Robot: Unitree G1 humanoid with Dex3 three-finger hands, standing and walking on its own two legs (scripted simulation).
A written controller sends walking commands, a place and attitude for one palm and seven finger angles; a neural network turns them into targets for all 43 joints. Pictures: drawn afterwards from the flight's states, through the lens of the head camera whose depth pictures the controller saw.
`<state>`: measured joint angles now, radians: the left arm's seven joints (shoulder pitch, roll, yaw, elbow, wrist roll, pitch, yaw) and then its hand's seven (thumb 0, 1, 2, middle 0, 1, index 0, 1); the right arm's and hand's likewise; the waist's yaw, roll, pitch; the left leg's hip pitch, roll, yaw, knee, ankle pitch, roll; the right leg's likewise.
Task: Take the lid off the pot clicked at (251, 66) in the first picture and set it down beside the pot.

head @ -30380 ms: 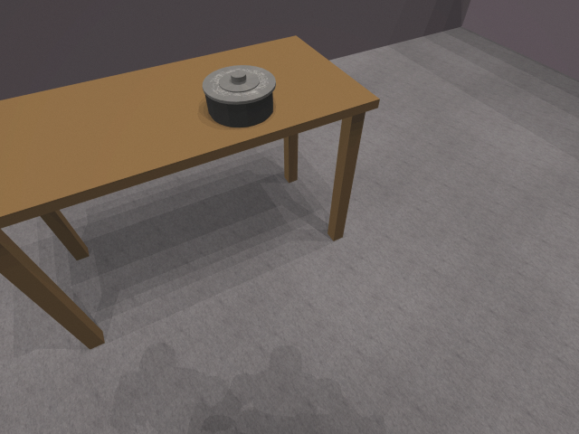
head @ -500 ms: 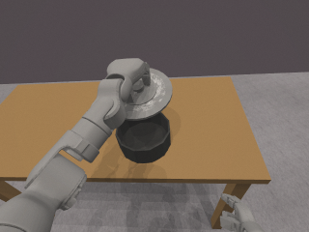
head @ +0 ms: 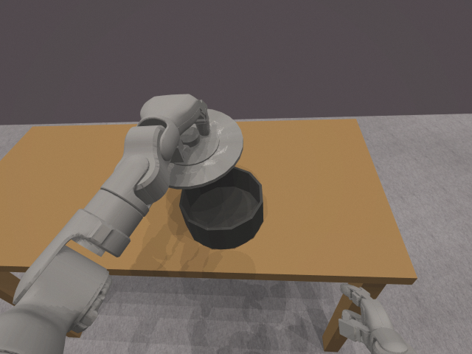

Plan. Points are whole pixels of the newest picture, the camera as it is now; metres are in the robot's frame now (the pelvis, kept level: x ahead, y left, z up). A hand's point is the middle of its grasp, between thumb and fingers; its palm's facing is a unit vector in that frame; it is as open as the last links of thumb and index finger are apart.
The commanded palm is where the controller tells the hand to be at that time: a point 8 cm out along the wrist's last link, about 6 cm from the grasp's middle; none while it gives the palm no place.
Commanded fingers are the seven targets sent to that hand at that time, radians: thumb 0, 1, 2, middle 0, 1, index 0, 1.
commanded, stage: move the lid sideways beside the pot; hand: left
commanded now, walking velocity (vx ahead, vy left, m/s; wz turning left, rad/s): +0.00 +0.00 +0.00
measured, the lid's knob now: (188, 136) +0.45 +0.12 +0.16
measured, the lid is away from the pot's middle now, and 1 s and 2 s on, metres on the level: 0.04 0.16 0.23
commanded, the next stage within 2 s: lower the lid onto the table in 1.74 s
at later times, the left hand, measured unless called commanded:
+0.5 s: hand (149, 142) +0.41 +0.18 +0.17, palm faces -0.20 -0.03 -0.98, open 7.3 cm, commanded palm +0.39 +0.18 +0.25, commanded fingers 0.00 0.57 1.14 -0.92 -1.00 -0.91 -0.94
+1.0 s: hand (113, 145) +0.40 +0.24 +0.18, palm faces -0.20 -0.03 -0.98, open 7.3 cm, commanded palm +0.38 +0.24 +0.25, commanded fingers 0.00 0.57 1.14 -0.92 -1.00 -0.91 -0.94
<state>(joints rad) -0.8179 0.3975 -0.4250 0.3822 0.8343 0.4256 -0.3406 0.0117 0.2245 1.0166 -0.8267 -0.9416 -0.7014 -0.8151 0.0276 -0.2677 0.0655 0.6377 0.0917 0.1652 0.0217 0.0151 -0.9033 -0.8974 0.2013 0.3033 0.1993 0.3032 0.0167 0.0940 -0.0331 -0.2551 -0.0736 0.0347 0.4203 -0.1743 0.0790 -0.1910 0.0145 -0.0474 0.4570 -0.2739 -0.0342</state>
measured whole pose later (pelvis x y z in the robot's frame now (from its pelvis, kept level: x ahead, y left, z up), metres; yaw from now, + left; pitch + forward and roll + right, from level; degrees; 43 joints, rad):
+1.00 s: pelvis -0.01 +0.02 +0.00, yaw +1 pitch +1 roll -1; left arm -0.80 0.57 -0.26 0.43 0.86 0.26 -0.45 0.00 0.23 1.02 -0.84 -0.95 -0.69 -0.81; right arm 0.09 -0.28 0.06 0.62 0.09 0.13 0.00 0.01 -0.90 -0.90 0.20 0.30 0.20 0.30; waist 0.01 0.09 0.00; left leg -0.28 -0.10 0.02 0.41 -0.15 0.11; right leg -0.20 -0.01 -0.06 0.43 -0.25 0.00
